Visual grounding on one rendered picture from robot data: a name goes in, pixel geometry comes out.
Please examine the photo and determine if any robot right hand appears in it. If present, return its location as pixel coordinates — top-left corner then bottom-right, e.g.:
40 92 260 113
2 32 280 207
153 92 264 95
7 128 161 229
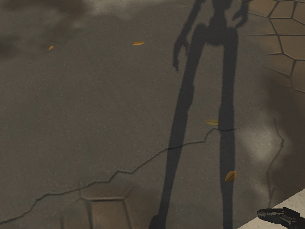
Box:
257 207 305 229

